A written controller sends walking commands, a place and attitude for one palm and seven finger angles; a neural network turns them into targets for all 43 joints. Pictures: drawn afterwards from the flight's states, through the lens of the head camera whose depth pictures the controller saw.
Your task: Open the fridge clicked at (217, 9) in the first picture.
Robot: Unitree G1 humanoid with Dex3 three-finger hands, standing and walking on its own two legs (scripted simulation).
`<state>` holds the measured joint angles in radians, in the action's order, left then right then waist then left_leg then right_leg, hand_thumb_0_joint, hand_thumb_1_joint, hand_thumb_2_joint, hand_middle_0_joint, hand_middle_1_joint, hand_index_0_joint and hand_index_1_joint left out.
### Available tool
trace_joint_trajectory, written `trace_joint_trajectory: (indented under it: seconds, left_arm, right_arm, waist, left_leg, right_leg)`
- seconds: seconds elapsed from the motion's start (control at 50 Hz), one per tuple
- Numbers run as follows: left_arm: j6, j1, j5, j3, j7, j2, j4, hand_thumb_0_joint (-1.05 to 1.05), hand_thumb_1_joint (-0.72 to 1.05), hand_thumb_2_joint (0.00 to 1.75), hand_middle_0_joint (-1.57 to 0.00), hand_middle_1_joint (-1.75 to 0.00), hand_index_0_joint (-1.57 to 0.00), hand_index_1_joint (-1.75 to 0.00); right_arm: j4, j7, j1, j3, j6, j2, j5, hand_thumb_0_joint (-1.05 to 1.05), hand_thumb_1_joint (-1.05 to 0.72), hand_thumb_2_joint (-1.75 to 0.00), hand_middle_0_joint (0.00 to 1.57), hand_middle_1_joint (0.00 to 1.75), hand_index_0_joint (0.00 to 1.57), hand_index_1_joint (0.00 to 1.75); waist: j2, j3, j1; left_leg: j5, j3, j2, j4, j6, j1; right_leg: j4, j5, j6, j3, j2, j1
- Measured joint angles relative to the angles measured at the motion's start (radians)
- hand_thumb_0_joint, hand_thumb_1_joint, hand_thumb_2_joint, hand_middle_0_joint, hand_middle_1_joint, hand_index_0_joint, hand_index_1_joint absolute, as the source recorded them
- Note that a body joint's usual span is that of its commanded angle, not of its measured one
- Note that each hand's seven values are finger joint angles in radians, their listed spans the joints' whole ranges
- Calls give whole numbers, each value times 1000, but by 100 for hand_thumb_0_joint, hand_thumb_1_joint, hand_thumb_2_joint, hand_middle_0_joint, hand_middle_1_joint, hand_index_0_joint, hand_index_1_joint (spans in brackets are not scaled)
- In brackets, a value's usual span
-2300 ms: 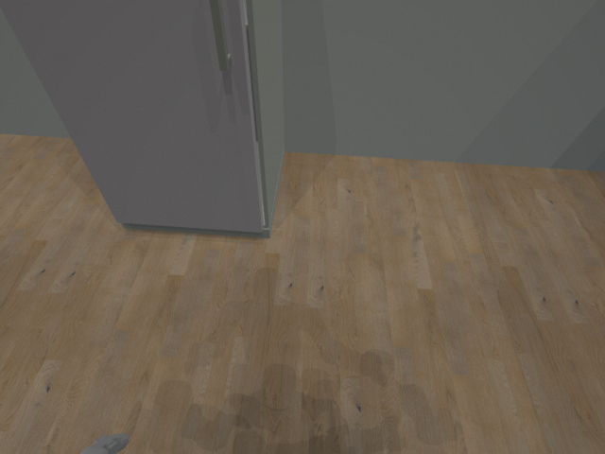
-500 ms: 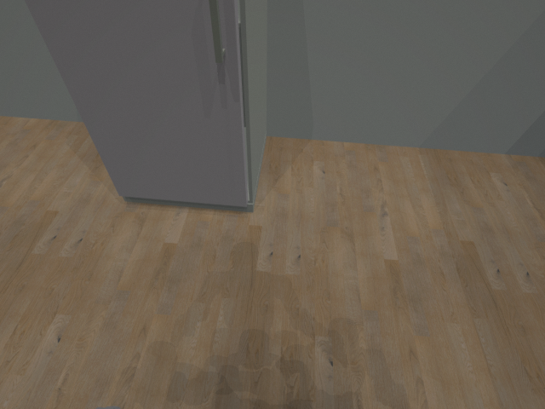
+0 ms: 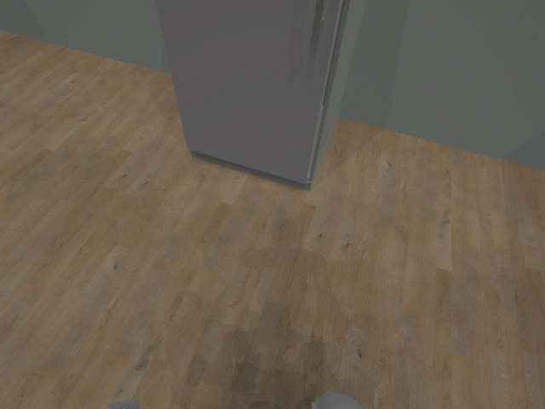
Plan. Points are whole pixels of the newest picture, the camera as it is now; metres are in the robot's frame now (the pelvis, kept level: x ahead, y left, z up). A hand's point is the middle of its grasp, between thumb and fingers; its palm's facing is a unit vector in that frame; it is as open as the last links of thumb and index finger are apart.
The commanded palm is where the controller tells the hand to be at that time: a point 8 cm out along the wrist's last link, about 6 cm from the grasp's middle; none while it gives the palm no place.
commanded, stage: walk to a spot facing it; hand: right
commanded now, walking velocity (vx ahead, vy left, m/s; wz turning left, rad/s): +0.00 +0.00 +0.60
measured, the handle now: out of the picture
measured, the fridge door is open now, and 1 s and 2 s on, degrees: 0 0 0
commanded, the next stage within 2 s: turn to face it in 1.74 s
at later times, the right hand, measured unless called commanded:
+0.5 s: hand out of the picture +0.10 -0.26 -0.16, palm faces -0.26 +0.95 -0.19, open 7.4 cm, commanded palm none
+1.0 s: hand (298, 342) +0.25 -0.04 -0.16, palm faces -0.59 +0.79 -0.20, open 7.4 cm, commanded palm none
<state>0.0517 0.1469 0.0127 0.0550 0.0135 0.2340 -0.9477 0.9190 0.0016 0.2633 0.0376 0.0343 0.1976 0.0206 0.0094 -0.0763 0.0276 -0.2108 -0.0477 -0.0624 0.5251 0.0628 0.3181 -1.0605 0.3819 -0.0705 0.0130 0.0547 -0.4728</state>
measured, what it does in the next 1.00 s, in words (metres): steps on the spot, turning left: right foot, then left foot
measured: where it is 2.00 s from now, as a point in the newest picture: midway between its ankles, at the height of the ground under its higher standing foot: (193, 351)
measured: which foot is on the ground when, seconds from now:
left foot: down 0.00-0.26, up 0.28-0.80, down 0.82-1.00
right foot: up 0.00-0.22, down 0.24-0.82, up 0.84-1.00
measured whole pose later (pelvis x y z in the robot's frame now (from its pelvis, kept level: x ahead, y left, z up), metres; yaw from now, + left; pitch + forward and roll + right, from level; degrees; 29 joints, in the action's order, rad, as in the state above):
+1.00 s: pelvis +0.07 +0.05 +0.00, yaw +35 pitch +0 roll +1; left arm 0.00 0.32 0.03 0.05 -0.01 0.21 -1.01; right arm 0.96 0.01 0.18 0.04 -0.04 0.19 0.02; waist 0.02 -0.04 -0.05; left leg -0.27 0.07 -0.02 0.47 0.03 0.20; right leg -1.11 0.33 -0.08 0.09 0.18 -0.51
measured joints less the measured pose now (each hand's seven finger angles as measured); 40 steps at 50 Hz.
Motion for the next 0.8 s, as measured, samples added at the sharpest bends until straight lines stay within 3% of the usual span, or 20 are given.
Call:
trace_joint_trajectory:
  seconds: [0.14,0.24,0.28,0.32,0.38,0.44,0.64,0.72,0.8]
  left_arm:
    - [-5,-25,-7,0,7,7,25,1,91,90,-20,-30,-20,-30]
    - [-28,-23,-18,-11,13,1,53,1,91,90,-20,-30,-20,-30]
    - [-41,-12,-13,-19,16,-14,60,1,91,90,-20,-30,-20,-30]
    - [-42,10,-7,-28,16,-24,63,1,91,90,-20,-30,-20,-30]
    - [-41,46,2,-39,15,-36,52,1,91,90,-21,-30,-21,-30]
    - [-53,89,4,-40,13,-42,38,1,90,90,-21,-30,-21,-30]
    - [-88,248,9,-23,8,-49,-43,1,90,90,-21,-30,-21,-30]
    - [-84,294,17,-12,2,-36,-84,1,91,90,-21,-30,-21,-30]
    - [-78,340,19,-6,-6,-20,-112,1,91,90,-21,-30,-21,-30]
  right_arm:
    - [-8,1,-5,17,7,25,5,1,-90,-90,20,30,20,30]
    - [-15,0,-20,28,24,58,5,1,-90,-90,20,30,20,30]
    - [-12,3,-30,39,36,77,1,1,-90,-90,20,30,20,30]
    - [-4,11,-39,49,46,88,8,1,-91,-90,20,30,20,30]
    - [-9,29,-38,62,44,102,15,1,-91,-90,20,30,20,30]
    - [-5,41,-26,63,42,102,17,1,-91,-90,19,30,19,30]
    - [19,61,-63,51,49,55,18,1,-91,-90,19,30,19,30]
    - [10,63,-118,42,38,32,17,1,-91,-90,19,30,19,30]
    - [-11,61,-173,32,4,16,16,1,-91,-90,19,30,19,30]
  waist:
    - [-21,22,15]
    - [-43,41,18]
    - [-73,39,11]
    - [-74,39,3]
    - [-70,43,1]
    - [-58,55,-3]
    - [-31,55,-57]
    - [-15,33,-87]
    - [7,16,-110]
  left_leg:
    - [60,-76,-29,-55,-22,14]
    - [78,-130,-52,-36,-59,56]
    - [-38,-136,-48,70,-72,99]
    - [-153,-86,-47,287,-96,167]
    - [-144,-21,-13,557,-120,229]
    - [-106,16,36,635,-131,226]
    - [-74,82,147,431,-132,180]
    - [-100,125,151,280,-113,149]
    - [-106,172,114,95,-68,62]
  right_leg:
    - [175,27,3,-18,-19,75]
    - [470,-12,34,-18,-44,199]
    - [510,-77,78,10,-56,217]
    - [521,-78,97,32,-42,234]
    - [571,-92,103,64,-19,273]
    - [611,-102,105,104,0,307]
    - [684,-85,81,246,47,391]
    - [670,-49,49,301,77,419]
    - [581,30,1,340,129,430]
